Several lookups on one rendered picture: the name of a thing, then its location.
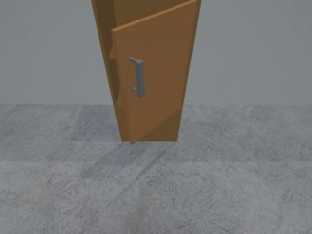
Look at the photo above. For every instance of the cupboard door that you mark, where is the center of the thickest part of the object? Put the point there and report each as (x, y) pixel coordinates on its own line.
(162, 42)

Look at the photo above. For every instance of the handle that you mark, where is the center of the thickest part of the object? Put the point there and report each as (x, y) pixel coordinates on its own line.
(140, 86)

